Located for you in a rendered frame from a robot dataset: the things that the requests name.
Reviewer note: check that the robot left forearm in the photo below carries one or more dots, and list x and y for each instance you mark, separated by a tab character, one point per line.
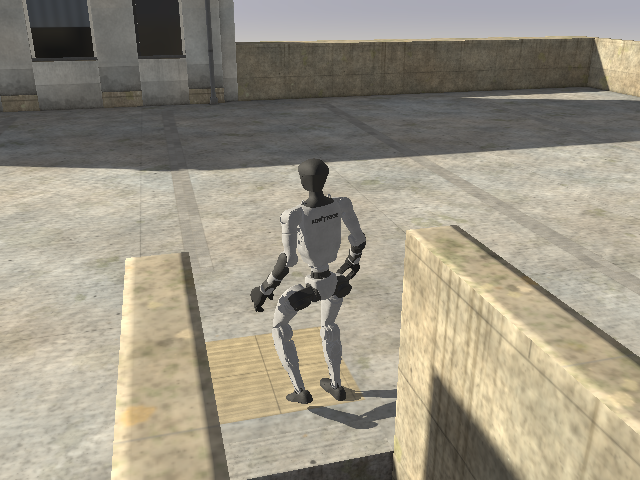
274	279

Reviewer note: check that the robot right forearm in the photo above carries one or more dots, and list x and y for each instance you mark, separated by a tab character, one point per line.
355	253

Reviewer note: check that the left robot shin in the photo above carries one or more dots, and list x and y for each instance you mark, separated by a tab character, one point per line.
288	356

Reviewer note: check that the right robot thigh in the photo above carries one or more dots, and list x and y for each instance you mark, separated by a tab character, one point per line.
330	308

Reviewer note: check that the left robot upper arm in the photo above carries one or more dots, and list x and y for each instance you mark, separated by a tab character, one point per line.
289	220

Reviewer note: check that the right robot upper arm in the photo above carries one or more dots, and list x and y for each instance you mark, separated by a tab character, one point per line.
351	221

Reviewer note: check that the right robot hand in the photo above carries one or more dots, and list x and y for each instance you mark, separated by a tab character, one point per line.
355	268

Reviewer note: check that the left robot hand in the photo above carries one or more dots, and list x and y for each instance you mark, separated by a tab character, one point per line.
259	298

